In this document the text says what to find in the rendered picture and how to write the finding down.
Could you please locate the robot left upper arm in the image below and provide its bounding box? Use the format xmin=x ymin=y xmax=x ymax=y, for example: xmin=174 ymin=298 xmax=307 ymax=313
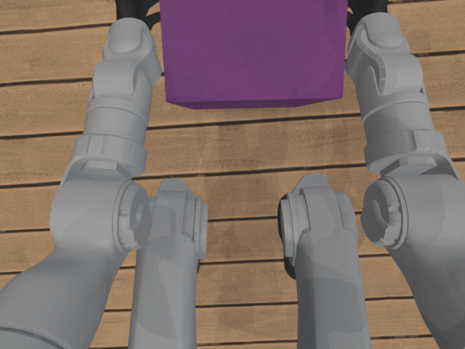
xmin=0 ymin=178 xmax=152 ymax=349

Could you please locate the robot right forearm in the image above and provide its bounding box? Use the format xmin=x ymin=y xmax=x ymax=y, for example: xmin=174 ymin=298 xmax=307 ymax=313
xmin=344 ymin=12 xmax=465 ymax=187

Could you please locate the left robot hand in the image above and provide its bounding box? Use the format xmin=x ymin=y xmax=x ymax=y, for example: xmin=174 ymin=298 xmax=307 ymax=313
xmin=115 ymin=0 xmax=161 ymax=31

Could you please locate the robot right upper arm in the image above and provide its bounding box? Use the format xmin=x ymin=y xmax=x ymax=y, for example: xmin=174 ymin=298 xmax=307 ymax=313
xmin=360 ymin=174 xmax=465 ymax=349

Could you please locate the right robot shin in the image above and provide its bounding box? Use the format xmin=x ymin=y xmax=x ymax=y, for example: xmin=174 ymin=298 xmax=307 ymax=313
xmin=288 ymin=174 xmax=357 ymax=266

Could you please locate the right robot hand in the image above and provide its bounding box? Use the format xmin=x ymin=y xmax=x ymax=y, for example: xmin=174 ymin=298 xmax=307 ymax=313
xmin=347 ymin=0 xmax=389 ymax=36

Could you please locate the robot right thigh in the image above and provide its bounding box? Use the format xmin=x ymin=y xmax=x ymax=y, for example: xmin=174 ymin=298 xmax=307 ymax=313
xmin=280 ymin=185 xmax=372 ymax=349

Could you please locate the carton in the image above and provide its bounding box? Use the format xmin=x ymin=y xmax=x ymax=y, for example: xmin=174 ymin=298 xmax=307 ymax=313
xmin=159 ymin=0 xmax=348 ymax=110

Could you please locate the robot left forearm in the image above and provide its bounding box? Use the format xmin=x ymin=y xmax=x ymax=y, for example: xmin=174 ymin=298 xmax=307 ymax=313
xmin=49 ymin=17 xmax=162 ymax=238

